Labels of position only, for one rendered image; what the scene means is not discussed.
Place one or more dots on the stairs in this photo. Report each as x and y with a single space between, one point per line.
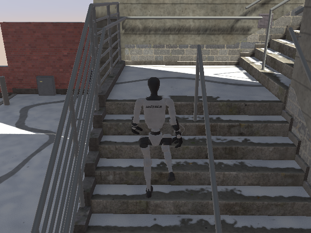
279 65
259 182

